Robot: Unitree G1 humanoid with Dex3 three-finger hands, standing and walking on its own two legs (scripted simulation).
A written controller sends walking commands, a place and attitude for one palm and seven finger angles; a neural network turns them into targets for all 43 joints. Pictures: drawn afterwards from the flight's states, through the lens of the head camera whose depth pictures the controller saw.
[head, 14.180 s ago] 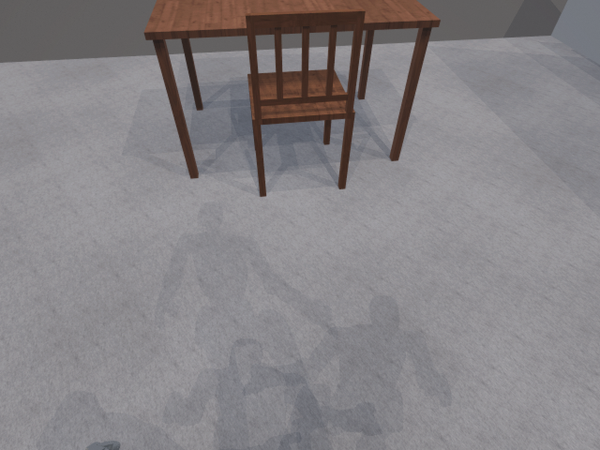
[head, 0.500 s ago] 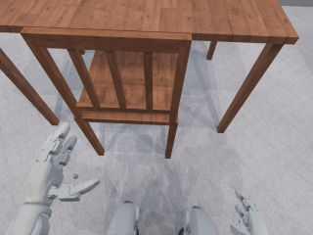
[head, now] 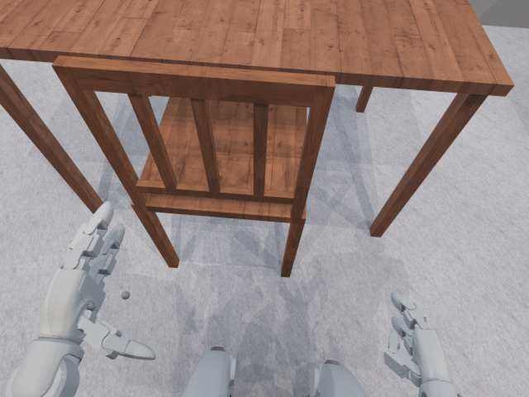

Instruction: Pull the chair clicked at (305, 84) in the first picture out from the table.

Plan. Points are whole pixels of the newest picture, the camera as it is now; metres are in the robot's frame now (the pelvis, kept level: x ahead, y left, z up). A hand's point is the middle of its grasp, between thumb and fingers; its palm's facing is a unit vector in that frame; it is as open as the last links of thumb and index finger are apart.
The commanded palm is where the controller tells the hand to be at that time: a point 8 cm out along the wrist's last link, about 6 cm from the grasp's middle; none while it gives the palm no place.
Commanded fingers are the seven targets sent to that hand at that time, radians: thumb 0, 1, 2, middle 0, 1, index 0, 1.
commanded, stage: raise the hand toward the chair's back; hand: left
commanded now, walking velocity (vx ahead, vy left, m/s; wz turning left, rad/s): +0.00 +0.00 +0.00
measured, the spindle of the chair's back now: (208, 149) +0.54 +0.16 -0.02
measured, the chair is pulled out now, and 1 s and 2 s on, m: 0.00 0.00 0.00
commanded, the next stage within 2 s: aim the fingers beside a spindle in 0.72 s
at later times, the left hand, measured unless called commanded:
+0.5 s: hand (127, 283) +0.25 +0.20 +0.06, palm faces +0.01 -1.00 -0.05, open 16.9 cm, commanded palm +0.22 +0.26 +0.06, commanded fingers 0.00 -0.50 0.30 -0.06 -0.08 -0.06 -0.08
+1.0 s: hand (129, 281) +0.25 +0.21 +0.05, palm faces +0.00 -1.00 -0.03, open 17.0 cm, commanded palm +0.23 +0.25 +0.06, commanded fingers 0.00 -0.50 0.30 -0.06 -0.08 -0.06 -0.08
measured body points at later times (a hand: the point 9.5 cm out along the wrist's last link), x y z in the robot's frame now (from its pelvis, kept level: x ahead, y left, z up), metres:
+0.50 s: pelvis +0.00 +0.00 +0.01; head +0.07 +0.00 +0.45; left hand +0.24 +0.26 +0.06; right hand +0.18 -0.25 -0.07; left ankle +0.02 +0.13 -0.64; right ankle +0.02 -0.13 -0.64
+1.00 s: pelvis -0.01 +0.00 +0.00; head +0.07 +0.01 +0.44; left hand +0.25 +0.26 +0.05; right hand +0.18 -0.24 -0.08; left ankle +0.02 +0.13 -0.64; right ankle +0.02 -0.13 -0.64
